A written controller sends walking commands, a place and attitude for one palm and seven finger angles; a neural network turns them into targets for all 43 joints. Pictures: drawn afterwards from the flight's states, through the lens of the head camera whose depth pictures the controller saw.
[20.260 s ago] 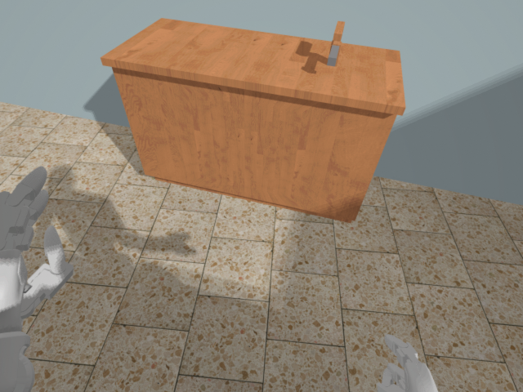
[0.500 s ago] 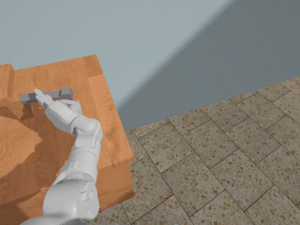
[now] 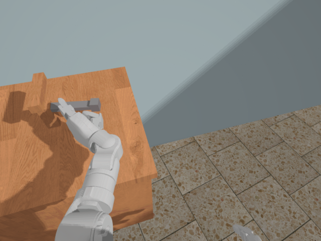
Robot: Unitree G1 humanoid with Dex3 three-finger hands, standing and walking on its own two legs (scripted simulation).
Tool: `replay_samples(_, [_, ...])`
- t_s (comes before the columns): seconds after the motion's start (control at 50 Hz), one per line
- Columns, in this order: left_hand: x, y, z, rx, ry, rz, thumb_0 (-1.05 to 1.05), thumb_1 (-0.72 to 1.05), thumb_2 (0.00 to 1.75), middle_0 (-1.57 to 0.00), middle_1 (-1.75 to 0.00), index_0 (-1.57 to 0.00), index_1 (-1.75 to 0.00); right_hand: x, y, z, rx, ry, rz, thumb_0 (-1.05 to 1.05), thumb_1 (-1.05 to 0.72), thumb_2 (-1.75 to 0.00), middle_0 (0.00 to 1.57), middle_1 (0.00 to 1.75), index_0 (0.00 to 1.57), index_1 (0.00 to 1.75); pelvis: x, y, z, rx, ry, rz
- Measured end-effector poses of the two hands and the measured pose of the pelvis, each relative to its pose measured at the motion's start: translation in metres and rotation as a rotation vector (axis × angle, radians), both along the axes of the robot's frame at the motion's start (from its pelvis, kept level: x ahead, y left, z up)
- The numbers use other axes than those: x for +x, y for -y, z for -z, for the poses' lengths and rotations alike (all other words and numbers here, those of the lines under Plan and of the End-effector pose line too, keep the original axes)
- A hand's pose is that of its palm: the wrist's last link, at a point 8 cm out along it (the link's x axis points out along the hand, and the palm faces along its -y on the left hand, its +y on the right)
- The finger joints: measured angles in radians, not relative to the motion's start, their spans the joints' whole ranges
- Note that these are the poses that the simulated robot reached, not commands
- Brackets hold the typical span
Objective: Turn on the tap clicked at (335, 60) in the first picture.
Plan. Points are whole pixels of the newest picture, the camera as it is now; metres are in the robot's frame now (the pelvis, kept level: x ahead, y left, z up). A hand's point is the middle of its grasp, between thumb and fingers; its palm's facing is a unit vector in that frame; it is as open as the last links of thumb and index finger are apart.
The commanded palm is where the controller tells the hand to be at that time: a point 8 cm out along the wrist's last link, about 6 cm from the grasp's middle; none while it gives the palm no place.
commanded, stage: lift the hand up off the lever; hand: left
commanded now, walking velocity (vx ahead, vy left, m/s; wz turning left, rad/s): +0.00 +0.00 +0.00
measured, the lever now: (95, 104) +0.47 +0.21 +0.06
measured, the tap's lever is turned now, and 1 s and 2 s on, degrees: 79 79 79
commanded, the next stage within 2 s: draw the hand back beside the body in 1.58 s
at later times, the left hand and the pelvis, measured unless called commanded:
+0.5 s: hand (99, 115) +0.40 +0.18 +0.09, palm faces +0.81 -0.58 -0.09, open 7.8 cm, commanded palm +0.35 +0.19 +0.10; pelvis -0.01 -0.01 +0.01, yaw +0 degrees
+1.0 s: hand (98, 112) +0.39 +0.18 +0.11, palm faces +0.80 -0.59 -0.07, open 7.8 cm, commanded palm +0.34 +0.19 +0.12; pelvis -0.01 -0.01 +0.01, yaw +0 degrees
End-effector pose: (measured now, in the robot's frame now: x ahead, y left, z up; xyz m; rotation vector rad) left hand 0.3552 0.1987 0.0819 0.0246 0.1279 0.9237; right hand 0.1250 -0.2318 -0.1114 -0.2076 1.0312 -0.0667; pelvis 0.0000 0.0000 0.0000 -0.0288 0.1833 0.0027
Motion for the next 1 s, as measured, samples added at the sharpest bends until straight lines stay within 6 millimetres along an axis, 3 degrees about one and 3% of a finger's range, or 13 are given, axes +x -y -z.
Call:
replay_samples(0.14, [-0.003, 0.002, -0.005, 0.008, -0.012, -0.015, 0.01, 0.90, 0.90, -0.15, -0.15, -0.15, -0.15, 0.005, -0.002, -0.002, 0.007, 0.019, -0.009, 0.01, -0.90, -0.90, 0.20, 0.30, 0.20, 0.30, -0.004, 0.002, -0.001, 0.002, 0.008, 0.000])
replay_samples(0.42, [-0.013, 0.005, -0.016, 0.008, -0.011, -0.022, 0.01, 0.90, 0.90, -0.15, -0.15, -0.15, -0.15, -0.019, 0.011, -0.003, -0.003, -0.015, 0.026, 0.01, -0.90, -0.90, 0.20, 0.30, 0.20, 0.30, -0.010, 0.007, -0.006, 0.006, 0.040, 0.000])
replay_samples(0.58, [-0.009, 0.010, -0.024, 0.017, -0.003, -0.019, 0.01, 0.90, 0.90, -0.15, -0.15, -0.15, -0.15, -0.023, 0.017, -0.004, -0.015, -0.010, 0.037, 0.01, -0.90, -0.90, 0.20, 0.30, 0.20, 0.30, -0.014, 0.010, -0.007, 0.008, 0.041, 0.001])
replay_samples(0.82, [-0.010, 0.008, -0.031, 0.011, -0.005, -0.031, 0.01, 0.90, 0.90, -0.15, -0.15, -0.15, -0.15, -0.016, 0.018, -0.008, -0.002, 0.008, 0.043, 0.01, -0.90, -0.90, 0.20, 0.30, 0.20, 0.30, -0.009, 0.011, -0.010, 0.012, 0.053, 0.007])
replay_samples(1.0, [-0.017, 0.009, -0.038, 0.011, 0.010, -0.013, 0.01, 0.90, 0.90, -0.15, -0.15, -0.15, -0.15, 0.000, 0.015, -0.013, 0.002, 0.038, 0.027, 0.01, -0.90, -0.90, 0.20, 0.30, 0.20, 0.30, -0.006, 0.011, -0.013, 0.013, 0.078, 0.002])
